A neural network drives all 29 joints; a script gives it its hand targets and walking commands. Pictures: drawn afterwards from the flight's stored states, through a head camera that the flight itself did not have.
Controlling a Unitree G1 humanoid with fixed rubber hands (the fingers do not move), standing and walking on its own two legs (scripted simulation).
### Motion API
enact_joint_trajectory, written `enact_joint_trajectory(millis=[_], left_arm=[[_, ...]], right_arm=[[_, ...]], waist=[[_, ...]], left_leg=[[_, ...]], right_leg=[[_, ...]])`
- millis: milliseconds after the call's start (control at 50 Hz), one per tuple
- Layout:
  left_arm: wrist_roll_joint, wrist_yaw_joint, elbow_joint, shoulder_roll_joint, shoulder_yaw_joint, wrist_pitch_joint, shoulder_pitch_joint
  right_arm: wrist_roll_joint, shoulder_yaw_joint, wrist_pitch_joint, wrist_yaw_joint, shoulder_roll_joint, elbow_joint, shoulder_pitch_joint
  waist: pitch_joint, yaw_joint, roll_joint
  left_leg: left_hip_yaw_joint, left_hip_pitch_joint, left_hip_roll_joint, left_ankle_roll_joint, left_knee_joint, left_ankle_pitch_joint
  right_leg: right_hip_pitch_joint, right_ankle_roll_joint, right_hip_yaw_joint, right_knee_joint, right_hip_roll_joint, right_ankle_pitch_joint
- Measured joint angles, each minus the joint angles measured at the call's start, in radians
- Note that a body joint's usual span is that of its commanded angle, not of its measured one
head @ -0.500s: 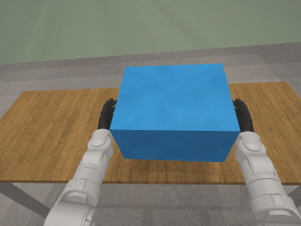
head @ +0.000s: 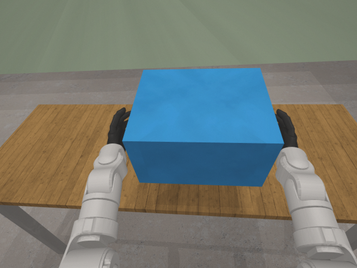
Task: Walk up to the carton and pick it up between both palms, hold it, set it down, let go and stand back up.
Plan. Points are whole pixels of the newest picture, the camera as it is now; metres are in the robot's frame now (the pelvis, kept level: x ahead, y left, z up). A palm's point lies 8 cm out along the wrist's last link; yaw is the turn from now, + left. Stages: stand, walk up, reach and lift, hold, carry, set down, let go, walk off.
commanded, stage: reach and lift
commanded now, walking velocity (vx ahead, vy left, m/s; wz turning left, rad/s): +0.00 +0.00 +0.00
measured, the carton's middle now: (199, 125) +0.43 -0.04 +0.13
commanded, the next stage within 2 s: hold in 1.18 s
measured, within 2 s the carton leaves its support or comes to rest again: neither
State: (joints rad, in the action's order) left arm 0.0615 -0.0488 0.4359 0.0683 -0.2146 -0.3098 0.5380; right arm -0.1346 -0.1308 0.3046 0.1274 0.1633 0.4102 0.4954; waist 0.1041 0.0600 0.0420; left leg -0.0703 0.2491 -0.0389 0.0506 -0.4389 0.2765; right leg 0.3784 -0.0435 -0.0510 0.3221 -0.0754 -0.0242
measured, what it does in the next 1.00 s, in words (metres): stands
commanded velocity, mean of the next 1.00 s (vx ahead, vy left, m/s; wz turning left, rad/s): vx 0.00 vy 0.00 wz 0.00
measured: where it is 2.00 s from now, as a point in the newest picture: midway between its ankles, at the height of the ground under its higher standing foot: outside the picture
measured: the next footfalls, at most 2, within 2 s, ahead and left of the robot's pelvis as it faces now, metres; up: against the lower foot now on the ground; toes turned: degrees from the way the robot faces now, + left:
none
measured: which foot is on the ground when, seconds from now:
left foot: down 0.00-1.00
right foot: down 0.00-1.00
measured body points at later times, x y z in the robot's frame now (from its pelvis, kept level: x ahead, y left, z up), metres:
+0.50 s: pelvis +0.01 +0.00 +0.00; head -0.01 +0.00 +0.45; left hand +0.39 +0.17 +0.14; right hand +0.38 -0.20 +0.14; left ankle -0.03 +0.15 -0.74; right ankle +0.08 -0.15 -0.74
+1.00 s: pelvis +0.00 +0.01 +0.00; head -0.04 +0.03 +0.45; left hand +0.37 +0.19 +0.15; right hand +0.37 -0.19 +0.17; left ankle -0.03 +0.16 -0.74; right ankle +0.08 -0.15 -0.74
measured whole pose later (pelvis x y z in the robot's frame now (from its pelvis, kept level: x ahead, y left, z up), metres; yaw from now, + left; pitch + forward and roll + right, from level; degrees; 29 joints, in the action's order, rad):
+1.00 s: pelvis +0.00 +0.01 +0.00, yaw +1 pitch -3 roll -1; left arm -0.10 0.00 0.20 0.02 -0.29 -0.56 0.50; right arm -0.13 -0.13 0.42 0.11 0.14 0.39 0.53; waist 0.05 0.06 -0.04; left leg -0.09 0.08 -0.05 0.05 -0.42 0.29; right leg 0.19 -0.05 -0.07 0.27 -0.07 -0.02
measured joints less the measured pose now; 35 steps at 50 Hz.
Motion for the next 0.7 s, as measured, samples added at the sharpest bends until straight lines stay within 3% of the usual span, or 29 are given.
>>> enact_joint_trajectory(millis=[340, 460, 620, 700], left_arm=[[-0.02, 0.006, -0.098, 0.009, -0.006, -0.066, -0.014], [-0.086, 0.042, -0.064, -0.006, -0.058, -0.101, 0.002], [-0.053, 0.023, -0.241, -0.008, -0.019, -0.126, -0.091], [-0.102, 0.042, -0.192, -0.024, -0.058, -0.162, -0.062]], right_arm=[[-0.029, 0.018, 0.021, 0.01, 0.002, -0.034, 0.01], [0.004, 0.016, 0.065, 0.012, -0.016, -0.005, 0.031], [-0.047, 0.048, 0.061, 0.029, -0.002, -0.14, -0.042], [-0.01, 0.013, 0.087, 0.006, -0.032, -0.068, -0.007]], waist=[[0.0, -0.003, -0.017], [-0.026, -0.004, -0.032], [-0.02, -0.001, -0.032], [-0.029, -0.001, -0.05]], left_leg=[[-0.025, -0.021, -0.014, 0.013, -0.001, 0.003], [-0.016, -0.08, -0.013, 0.007, 0.024, 0.001], [-0.025, -0.071, -0.018, 0.007, -0.014, 0.025], [-0.017, -0.114, -0.011, -0.001, 0.004, 0.022]], right_leg=[[-0.037, 0.007, -0.026, -0.014, 0.011, -0.003], [-0.087, 0.004, -0.019, -0.023, 0.011, -0.007], [-0.104, -0.002, -0.027, -0.035, 0.016, -0.006], [-0.139, -0.005, -0.02, -0.04, 0.01, -0.008]])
